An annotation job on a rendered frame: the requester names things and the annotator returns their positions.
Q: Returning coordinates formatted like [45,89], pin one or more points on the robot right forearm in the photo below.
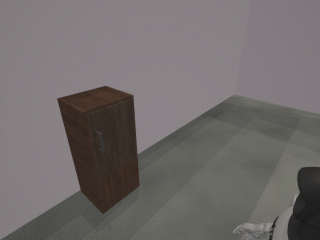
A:
[262,229]

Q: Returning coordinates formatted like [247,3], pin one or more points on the humanoid robot head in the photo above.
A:
[304,223]

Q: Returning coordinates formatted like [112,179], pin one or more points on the right robot hand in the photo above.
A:
[249,228]

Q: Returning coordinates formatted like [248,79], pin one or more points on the robot right upper arm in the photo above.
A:
[293,199]

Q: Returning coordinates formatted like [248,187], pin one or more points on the cupboard door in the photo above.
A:
[117,125]

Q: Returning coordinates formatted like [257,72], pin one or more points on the humanoid robot torso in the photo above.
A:
[279,229]

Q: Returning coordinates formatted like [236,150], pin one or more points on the handle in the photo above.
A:
[101,142]

